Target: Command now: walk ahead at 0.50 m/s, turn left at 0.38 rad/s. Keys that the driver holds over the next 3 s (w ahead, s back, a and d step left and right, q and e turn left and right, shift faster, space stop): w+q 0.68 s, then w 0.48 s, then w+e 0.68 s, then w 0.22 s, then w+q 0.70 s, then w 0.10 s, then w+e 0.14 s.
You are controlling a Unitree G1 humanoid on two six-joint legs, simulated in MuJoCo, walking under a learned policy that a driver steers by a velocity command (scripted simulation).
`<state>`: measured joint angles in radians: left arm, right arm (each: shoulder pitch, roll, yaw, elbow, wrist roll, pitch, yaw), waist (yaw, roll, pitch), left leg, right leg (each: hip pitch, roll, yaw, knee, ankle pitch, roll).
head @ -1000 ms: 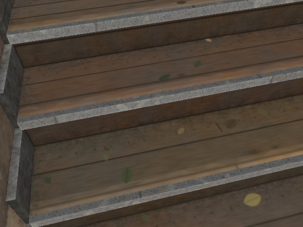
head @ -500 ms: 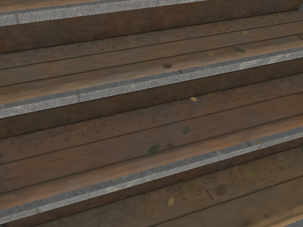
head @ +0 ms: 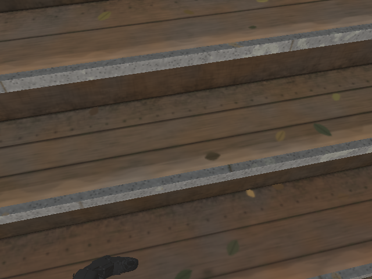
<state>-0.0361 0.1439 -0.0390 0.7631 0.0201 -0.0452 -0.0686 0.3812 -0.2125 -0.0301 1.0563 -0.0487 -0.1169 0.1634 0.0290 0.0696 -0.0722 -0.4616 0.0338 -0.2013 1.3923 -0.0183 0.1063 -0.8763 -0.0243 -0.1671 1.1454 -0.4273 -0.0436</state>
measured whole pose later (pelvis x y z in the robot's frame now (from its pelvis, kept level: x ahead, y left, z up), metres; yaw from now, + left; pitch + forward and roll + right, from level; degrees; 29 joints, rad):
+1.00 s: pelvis +0.57 +0.05 +0.34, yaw +27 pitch +7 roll -3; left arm 0.03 0.15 -0.04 0.86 0.06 -0.05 -0.04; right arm 0.33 -0.22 -0.03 1.08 -0.03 -0.10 0.12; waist 0.03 0.05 -0.19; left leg -0.62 -0.09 -0.25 1.49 0.07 0.16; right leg -0.82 0.02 -0.15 1.18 -0.49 -0.09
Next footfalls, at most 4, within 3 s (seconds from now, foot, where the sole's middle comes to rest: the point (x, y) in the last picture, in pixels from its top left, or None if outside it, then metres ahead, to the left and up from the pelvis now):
0.40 left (148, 269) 0.39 0.15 -0.50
0.88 right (199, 139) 0.70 0.02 -0.33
1.48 left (88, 41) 0.92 0.34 -0.16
2.02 right None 1.26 0.14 0.01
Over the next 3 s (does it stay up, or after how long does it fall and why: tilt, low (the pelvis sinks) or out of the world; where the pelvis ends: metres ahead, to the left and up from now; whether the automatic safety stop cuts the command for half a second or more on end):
stays up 1.50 0.39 0.94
